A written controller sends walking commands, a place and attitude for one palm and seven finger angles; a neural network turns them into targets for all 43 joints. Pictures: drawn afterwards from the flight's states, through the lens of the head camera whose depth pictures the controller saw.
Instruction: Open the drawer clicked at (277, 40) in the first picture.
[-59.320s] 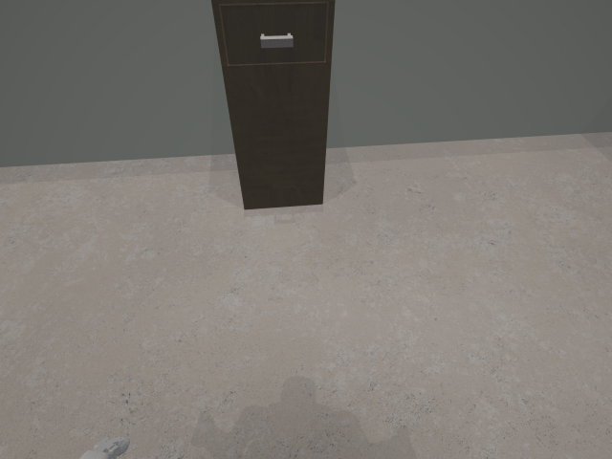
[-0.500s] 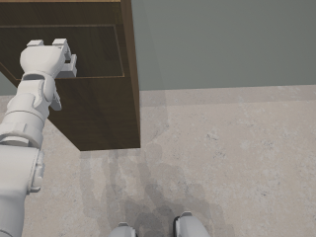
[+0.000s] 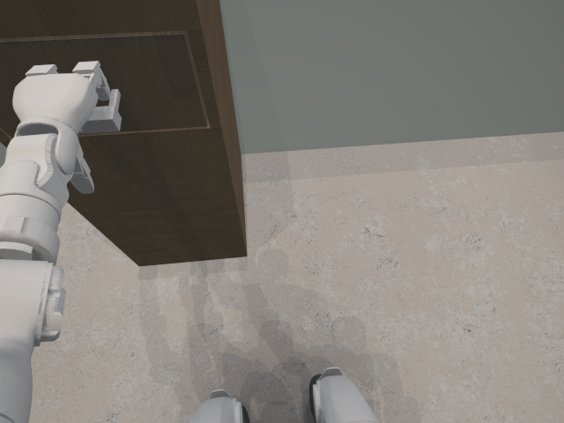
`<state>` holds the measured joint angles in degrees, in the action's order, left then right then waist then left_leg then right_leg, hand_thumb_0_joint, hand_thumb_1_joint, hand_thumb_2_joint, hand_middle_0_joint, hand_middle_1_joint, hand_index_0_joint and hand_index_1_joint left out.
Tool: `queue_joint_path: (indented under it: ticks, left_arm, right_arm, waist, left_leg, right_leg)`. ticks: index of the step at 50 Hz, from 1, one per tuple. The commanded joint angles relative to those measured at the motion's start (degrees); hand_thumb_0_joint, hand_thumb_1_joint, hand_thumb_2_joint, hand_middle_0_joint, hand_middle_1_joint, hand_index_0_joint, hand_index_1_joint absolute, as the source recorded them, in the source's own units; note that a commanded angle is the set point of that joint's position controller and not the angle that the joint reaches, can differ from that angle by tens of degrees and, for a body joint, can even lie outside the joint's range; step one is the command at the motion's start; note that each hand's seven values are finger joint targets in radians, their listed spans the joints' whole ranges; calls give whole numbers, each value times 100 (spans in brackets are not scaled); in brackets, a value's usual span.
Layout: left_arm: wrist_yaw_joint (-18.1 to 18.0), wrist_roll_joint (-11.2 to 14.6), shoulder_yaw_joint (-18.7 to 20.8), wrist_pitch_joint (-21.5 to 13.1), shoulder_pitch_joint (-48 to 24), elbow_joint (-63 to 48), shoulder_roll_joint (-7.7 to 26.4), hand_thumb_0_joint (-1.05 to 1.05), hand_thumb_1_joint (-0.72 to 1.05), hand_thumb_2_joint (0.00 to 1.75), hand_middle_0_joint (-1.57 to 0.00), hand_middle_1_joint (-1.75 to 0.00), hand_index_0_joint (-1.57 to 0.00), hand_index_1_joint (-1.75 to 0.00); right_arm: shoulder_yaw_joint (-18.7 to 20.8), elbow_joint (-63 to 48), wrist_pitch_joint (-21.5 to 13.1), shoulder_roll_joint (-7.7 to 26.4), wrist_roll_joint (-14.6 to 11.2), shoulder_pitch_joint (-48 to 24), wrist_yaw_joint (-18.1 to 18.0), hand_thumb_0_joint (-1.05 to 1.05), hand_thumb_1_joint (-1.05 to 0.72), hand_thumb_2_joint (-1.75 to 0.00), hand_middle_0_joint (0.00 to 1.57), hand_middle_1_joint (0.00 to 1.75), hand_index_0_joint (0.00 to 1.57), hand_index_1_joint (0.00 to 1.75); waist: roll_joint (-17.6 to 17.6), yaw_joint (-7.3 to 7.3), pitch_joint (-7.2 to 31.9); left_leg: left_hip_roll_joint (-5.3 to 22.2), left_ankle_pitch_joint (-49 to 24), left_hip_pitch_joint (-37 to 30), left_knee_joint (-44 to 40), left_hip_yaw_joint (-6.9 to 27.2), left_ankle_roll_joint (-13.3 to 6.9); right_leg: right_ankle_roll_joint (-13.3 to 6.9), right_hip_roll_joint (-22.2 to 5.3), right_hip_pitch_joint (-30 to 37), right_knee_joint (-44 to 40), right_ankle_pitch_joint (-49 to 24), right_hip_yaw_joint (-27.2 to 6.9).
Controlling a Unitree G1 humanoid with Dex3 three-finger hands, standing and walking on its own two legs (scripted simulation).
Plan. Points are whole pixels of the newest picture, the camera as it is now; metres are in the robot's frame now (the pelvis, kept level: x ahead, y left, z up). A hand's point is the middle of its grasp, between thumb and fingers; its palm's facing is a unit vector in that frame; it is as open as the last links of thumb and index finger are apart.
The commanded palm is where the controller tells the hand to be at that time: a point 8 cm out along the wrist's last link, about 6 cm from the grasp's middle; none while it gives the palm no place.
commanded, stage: lift the fingers back up to retry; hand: left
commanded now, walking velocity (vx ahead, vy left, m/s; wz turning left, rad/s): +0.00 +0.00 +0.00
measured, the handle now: (83, 109) +0.57 +0.25 +0.06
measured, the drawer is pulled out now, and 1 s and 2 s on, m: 0.00 0.00 0.00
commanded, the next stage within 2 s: re-aim the fingers above the handle in 0.62 s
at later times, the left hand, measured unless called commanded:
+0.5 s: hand (52, 99) +0.52 +0.25 +0.12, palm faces +0.01 +0.00 -1.00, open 13.7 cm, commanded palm +0.49 +0.25 +0.17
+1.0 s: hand (48, 105) +0.52 +0.26 +0.12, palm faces -0.02 +0.04 -1.00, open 13.8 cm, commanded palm +0.50 +0.25 +0.17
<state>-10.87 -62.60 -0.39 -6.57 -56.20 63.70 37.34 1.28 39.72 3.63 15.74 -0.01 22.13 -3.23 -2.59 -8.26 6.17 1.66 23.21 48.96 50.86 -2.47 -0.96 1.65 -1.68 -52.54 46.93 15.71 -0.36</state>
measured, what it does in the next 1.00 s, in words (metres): stands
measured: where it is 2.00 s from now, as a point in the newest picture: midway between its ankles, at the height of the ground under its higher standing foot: outside the picture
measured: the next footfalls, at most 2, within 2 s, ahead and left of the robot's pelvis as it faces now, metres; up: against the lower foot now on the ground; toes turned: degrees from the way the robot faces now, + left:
none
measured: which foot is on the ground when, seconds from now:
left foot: down 0.00-1.00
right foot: down 0.00-1.00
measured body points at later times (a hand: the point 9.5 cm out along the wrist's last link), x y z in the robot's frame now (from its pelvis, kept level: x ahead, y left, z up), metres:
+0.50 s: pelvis +0.05 +0.01 +0.03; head +0.12 -0.01 +0.47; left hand +0.52 +0.25 +0.18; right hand +0.08 -0.27 -0.10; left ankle +0.00 +0.11 -0.69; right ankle +0.06 -0.14 -0.69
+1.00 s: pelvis +0.04 -0.01 +0.03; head +0.13 -0.02 +0.47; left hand +0.51 +0.25 +0.17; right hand +0.08 -0.28 -0.10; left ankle +0.00 +0.11 -0.69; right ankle +0.06 -0.14 -0.69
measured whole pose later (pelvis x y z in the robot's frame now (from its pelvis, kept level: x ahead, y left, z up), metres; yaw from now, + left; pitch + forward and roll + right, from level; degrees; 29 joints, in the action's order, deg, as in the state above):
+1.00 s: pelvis +0.04 -0.01 +0.03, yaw +1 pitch +15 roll -1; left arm -10.6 -61.6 -1.1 -5.3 -49.6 56.7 33.7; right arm 3.3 40.9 5.5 15.6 -0.2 18.1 -2.1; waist -3.0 -4.1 4.9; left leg 1.5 20.9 32.4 38.1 -1.3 0.0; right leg 1.0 -1.7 -36.1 35.9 15.1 1.2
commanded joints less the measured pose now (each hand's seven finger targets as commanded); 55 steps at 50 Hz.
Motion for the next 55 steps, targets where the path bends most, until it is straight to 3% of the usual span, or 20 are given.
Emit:
queue_joint_path:
  ticks: [1,4,7,9,13,18,19,20,23,26,29,30,34,37,39,40,43,48,52,55]
  left_arm:
    - [-137,131,359,-50,-2165,-1069,1440,0,-50,30,-30,-120,-30,-120]
    - [-163,161,603,-144,-2355,-1397,1751,0,-50,30,-30,-120,-30,-120]
    - [-188,193,547,-221,-2161,-1574,1582,0,-50,30,-30,-120,-30,-120]
    - [-239,205,758,-292,-2224,-1753,1798,0,-50,30,-30,-120,-30,-120]
    - [-361,176,546,-236,-2010,-2010,1352,0,-50,30,-30,-120,-30,-120]
    - [-314,328,627,-1,-1759,-2260,1299,0,-50,30,-30,-120,-30,-120]
    - [-265,352,472,43,-1778,-2364,1107,0,-50,30,-30,-120,-30,-120]
    - [-234,341,346,127,-1722,-2191,971,0,-50,30,-30,-120,-30,-120]
    - [-106,321,269,310,-1544,-2112,887,0,-50,30,-30,-120,-30,-120]
    - [100,301,205,384,-1209,-1861,812,0,-50,30,-30,-120,-30,-120]
    - [297,335,2,279,-1309,-1983,614,0,-50,30,-30,-120,-30,-120]
    - [319,306,102,231,-1256,-1913,767,0,-50,30,-30,-120,-30,-120]
    - [288,311,493,-210,-1592,-2493,1213,0,-50,30,-30,-120,-30,-120]
    - [79,293,528,-423,-1778,-2624,1177,0,-50,30,-30,-120,-30,-120]
    - [-106,229,940,-467,-1758,-2633,1668,0,-50,30,-30,-120,-30,-120]
    - [-197,194,832,-423,-1739,-2530,1526,0,-50,30,-30,-120,-30,-120]
    - [-369,147,518,-175,-1839,-2131,1176,0,-50,30,-30,-120,-30,-120]
    - [-178,185,200,203,-1976,-1757,942,0,-50,30,-30,-120,-30,-120]
    - [173,268,232,121,-1649,-1630,988,0,-50,30,-30,-120,-30,-120]
    - [257,243,520,-120,-1679,-1680,1438,0,-50,30,-30,-120,-30,-120]
  right_arm:
    - [385,-257,-116,971,20,879,-75,0,-90,-90,20,30,20,30]
    - [390,-225,-89,991,27,816,-93,0,-90,-90,20,30,20,30]
    - [399,-240,-95,933,24,736,-91,0,-90,-90,20,30,20,30]
    - [412,-204,-67,965,42,713,-85,0,-90,-90,20,30,20,30]
    - [474,-193,-47,912,32,668,-9,0,-90,-90,20,30,20,30]
    - [510,-216,42,913,7,565,78,0,-90,-90,20,30,20,30]
    - [521,-247,60,903,-3,512,88,0,-90,-90,20,30,20,30]
    - [516,-221,72,874,-27,464,96,0,-90,-90,20,30,20,30]
    - [506,-256,106,884,-55,349,117,0,-90,-90,20,30,20,30]
    - [469,-317,182,891,-81,265,102,0,-90,-90,20,30,20,30]
    - [465,-401,199,880,-75,167,76,0,-90,-90,20,30,20,30]
    - [453,-391,201,874,-68,148,49,0,-90,-90,20,30,20,30]
    - [481,-479,168,845,-4,138,-31,0,-90,-90,20,30,20,30]
    - [482,-447,114,779,16,139,-29,0,-90,-90,20,30,20,30]
    - [489,-409,117,817,46,142,-32,0,-90,-90,20,30,20,30]
    - [486,-400,101,767,45,152,-19,0,-90,-90,20,30,20,30]
    - [497,-281,54,804,6,186,43,0,-90,-90,20,30,20,30]
    - [513,-229,46,866,-21,305,47,0,-90,-90,20,30,20,30]
    - [497,-266,70,891,-28,277,-27,0,-90,-90,20,30,20,30]
    - [444,-298,77,908,-34,236,-96,0,-90,-90,20,30,20,30]
  waist:
    - [-158,28,2681]
    - [-165,72,2782]
    - [-301,138,2644]
    - [-297,185,2674]
    - [-638,230,2705]
    - [-418,340,2788]
    - [-422,313,2808]
    - [-332,286,2477]
    - [-268,337,2235]
    - [128,368,1975]
    - [81,337,1820]
    - [142,349,1752]
    - [75,406,2262]
    - [-214,381,2289]
    - [-177,469,2579]
    - [-223,447,2616]
    - [-299,309,2242]
    - [-15,217,2454]
    - [261,252,2279]
    - [267,305,1992]
  left_leg:
    - [-259,-1151,-1528,-874,171,-117]
    - [-251,-1432,-1737,-940,174,-116]
    - [-265,-1635,-1919,-1046,147,-105]
    - [-252,-1946,-2067,-1083,177,-88]
    - [-212,-2864,-2679,-1117,222,13]
    - [-174,-3806,-3025,-1209,217,60]
    - [-172,-3924,-3126,-1231,203,68]
    - [-160,-3762,-3040,-1302,194,55]
    - [-171,-3629,-3053,-1456,174,47]
    - [-203,-3302,-2852,-1579,108,-12]
    - [-237,-2925,-2851,-1672,39,-53]
    - [-249,-2778,-2786,-1683,35,-71]
    - [-303,-2927,-2903,-1587,25,-102]
    - [-308,-3157,-2946,-1504,72,-61]
    - [-325,-3321,-2864,-1426,65,-56]
    - [-335,-3267,-2813,-1416,58,-54]
    - [-303,-2967,-2753,-1466,68,-8]
    - [-315,-2690,-2743,-1524,3,-75]
    - [-326,-2489,-2603,-1586,-24,-136]
    - [-327,-2185,-2297,-1671,-23,-147]
  right_leg:
    - [-268,369,1980,-691,-659,137]
    - [-275,371,2223,-761,-906,118]
    - [-284,370,2367,-866,-1070,145]
    - [-304,382,2485,-877,-1277,162]
    - [-316,420,2364,-906,-1560,282]
    - [-288,428,2830,-1003,-2141,313]
    - [-289,435,2870,-1053,-2201,318]
    - [-275,422,2816,-1129,-2092,334]
    - [-297,420,2924,-1238,-2042,342]
    - [-294,399,3109,-1319,-2079,332]
    - [-318,362,3147,-1422,-1965,284]
    - [-314,354,3152,-1417,-1933,277]
    - [-308,341,3428,-1334,-2186,181]
    - [-309,342,3282,-1244,-2254,189]
    - [-308,352,3454,-1148,-2432,152]
    - [-287,335,3446,-1124,-2428,157]
    - [-307,360,3040,-1172,-2067,235]
    - [-277,348,3276,-1292,-2128,192]
    - [-263,339,3429,-1386,-2129,160]
    - [-267,297,3475,-1395,-1953,104]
